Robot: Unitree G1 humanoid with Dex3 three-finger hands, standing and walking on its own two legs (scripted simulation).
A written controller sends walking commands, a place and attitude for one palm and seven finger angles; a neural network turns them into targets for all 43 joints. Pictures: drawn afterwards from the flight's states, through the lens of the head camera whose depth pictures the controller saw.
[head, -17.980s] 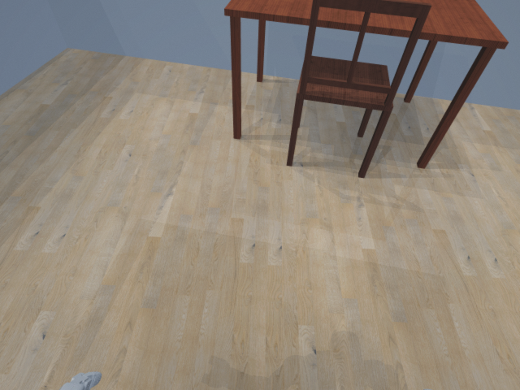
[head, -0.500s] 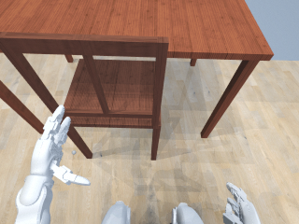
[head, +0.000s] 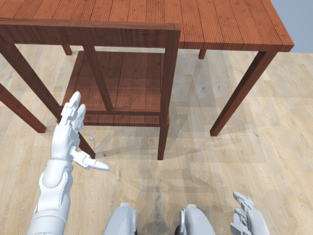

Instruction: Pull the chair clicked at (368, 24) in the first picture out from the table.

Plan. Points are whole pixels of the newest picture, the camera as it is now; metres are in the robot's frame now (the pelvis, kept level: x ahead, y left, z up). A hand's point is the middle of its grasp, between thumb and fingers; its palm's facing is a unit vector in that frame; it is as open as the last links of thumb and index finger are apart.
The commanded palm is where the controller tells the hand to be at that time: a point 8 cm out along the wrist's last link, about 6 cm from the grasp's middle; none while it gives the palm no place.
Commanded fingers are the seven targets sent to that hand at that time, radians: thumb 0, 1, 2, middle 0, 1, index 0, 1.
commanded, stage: aim the fingers beside a spindle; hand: left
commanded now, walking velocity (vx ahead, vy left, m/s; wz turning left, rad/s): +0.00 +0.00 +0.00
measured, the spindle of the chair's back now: (100, 82) +0.52 +0.18 +0.02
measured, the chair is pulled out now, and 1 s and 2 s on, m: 0.00 0.00 0.00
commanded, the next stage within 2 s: push the fingers through the gap in 1.04 s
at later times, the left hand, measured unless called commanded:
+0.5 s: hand (101, 126) +0.39 +0.16 +0.00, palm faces -0.01 -1.00 -0.04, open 16.9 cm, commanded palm +0.36 +0.21 +0.01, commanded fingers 0.00 -0.50 0.30 -0.06 -0.08 -0.06 -0.08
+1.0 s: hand (102, 128) +0.38 +0.15 +0.01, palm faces -0.02 -1.00 -0.03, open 16.9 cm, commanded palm +0.35 +0.21 +0.01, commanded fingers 0.00 -0.50 0.30 -0.06 -0.08 -0.06 -0.08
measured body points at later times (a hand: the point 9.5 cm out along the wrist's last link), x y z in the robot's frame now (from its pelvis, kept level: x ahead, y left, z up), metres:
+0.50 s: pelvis +0.00 +0.00 -0.01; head +0.12 +0.01 +0.42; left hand +0.38 +0.21 +0.01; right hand +0.12 -0.26 -0.13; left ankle +0.02 +0.12 -0.64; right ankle +0.03 -0.13 -0.64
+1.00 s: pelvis +0.00 +0.00 -0.01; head +0.12 +0.01 +0.42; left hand +0.37 +0.21 +0.01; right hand +0.13 -0.26 -0.13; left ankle +0.02 +0.12 -0.64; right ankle +0.03 -0.13 -0.64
